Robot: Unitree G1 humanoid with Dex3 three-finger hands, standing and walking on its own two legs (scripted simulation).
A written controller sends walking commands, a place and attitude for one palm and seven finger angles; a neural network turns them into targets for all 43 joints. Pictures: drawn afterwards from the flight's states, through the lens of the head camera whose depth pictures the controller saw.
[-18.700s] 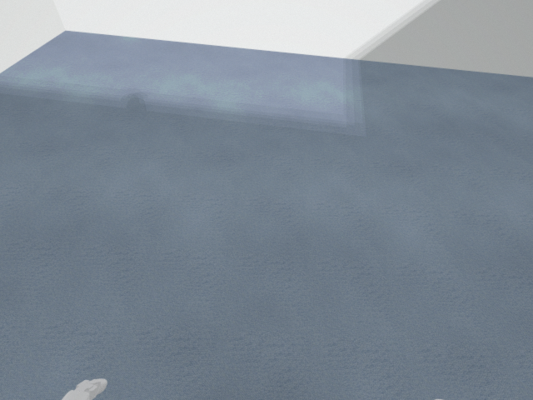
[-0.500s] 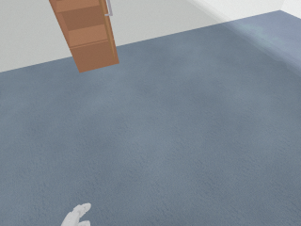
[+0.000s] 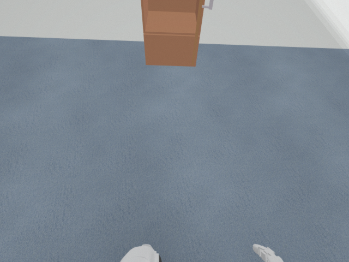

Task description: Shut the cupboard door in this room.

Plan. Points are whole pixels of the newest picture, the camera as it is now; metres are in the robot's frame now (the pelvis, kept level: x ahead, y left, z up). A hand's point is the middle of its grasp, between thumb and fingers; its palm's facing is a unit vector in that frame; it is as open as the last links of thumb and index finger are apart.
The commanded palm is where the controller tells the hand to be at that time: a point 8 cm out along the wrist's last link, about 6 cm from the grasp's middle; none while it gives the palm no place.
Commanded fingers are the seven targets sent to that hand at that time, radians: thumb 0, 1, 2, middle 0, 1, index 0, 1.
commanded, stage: turn or walk to find it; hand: left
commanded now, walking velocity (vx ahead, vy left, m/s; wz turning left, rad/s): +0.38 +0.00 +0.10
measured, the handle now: out of the picture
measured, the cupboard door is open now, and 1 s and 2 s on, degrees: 82 82 82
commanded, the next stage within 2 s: stand and wait in 0.72 s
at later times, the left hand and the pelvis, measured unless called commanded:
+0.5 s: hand (132, 178) +0.34 +0.17 -0.13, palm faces -0.05 -0.98 -0.20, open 7.4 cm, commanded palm none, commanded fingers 0.00 0.90 0.90 -0.20 -0.30 -0.20 -0.30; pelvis +0.20 -0.01 +0.02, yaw +0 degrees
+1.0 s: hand (145, 179) +0.35 +0.13 -0.15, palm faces +0.12 -0.98 -0.18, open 7.3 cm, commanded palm none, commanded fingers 0.00 0.90 0.90 -0.20 -0.30 -0.20 -0.30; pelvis +0.39 -0.04 +0.02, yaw +2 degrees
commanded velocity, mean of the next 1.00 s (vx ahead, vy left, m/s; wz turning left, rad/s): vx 0.27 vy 0.00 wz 0.03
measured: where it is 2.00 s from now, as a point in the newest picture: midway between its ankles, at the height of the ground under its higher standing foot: (185, 211)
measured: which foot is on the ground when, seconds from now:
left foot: down 0.00-0.60, up 0.62-1.00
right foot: up 0.00-0.56, down 0.58-1.00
